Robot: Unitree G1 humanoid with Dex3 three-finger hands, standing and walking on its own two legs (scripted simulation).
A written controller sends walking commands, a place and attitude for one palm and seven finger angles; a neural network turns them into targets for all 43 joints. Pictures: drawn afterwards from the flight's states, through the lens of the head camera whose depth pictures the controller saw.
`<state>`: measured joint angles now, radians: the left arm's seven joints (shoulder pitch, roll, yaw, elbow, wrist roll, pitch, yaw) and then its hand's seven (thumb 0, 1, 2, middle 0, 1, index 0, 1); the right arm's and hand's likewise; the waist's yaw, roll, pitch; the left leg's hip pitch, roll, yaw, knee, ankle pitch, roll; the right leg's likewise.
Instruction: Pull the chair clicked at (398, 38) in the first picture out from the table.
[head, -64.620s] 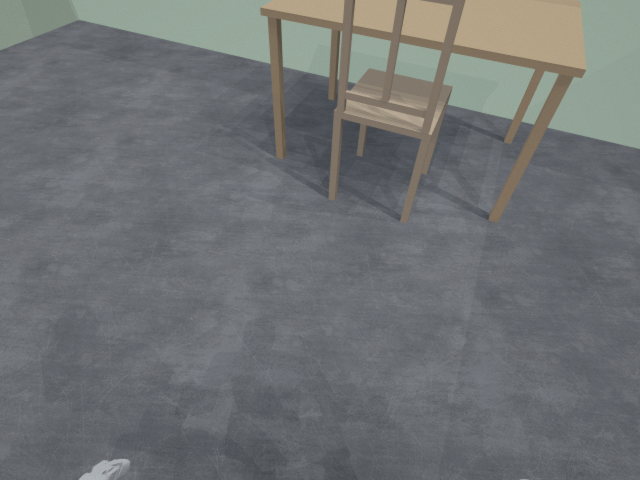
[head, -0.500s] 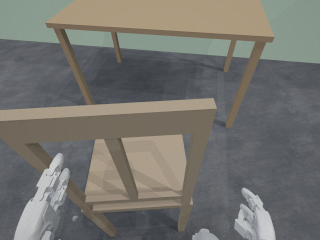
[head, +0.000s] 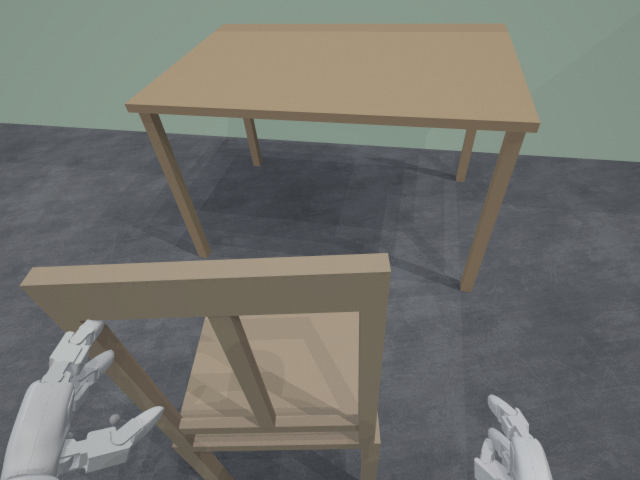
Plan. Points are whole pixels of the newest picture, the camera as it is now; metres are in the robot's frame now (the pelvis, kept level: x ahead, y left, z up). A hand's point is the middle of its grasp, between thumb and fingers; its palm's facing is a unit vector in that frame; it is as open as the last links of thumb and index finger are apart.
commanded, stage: draw the hand back to the body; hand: left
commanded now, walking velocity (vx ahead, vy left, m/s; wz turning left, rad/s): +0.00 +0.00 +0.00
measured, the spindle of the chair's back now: (249, 376) +0.27 +0.14 -0.04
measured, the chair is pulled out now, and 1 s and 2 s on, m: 0.62 0.61 0.61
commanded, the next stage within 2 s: step back with the hand held close in 0.58 s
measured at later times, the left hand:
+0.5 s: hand (89, 409) +0.16 +0.25 +0.10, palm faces +0.29 -0.79 -0.55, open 6.3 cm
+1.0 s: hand (73, 403) +0.17 +0.27 +0.10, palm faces +0.21 -0.79 -0.58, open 6.3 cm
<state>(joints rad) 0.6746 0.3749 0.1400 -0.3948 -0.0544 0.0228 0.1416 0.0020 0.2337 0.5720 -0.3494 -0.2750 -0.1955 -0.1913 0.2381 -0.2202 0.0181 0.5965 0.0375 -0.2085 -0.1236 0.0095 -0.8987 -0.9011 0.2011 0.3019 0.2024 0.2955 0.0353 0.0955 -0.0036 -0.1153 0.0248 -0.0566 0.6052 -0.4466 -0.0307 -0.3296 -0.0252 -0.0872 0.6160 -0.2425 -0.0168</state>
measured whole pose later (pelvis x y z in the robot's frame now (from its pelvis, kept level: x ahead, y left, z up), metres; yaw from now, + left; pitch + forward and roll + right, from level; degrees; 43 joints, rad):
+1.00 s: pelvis -0.03 +0.01 +0.01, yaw +0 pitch -2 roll +1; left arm 0.60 0.47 0.30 -0.43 -0.03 -0.02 0.12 0.02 0.89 0.89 -0.22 -0.30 -0.46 -0.39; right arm 0.13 -0.23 0.00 0.59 0.03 -0.17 -0.08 0.01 -0.90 -0.90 0.20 0.30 0.20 0.30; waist 0.03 -0.01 0.18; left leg -0.11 -0.02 -0.04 0.47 -0.32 -0.01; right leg -0.32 -0.06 -0.06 0.49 -0.12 0.00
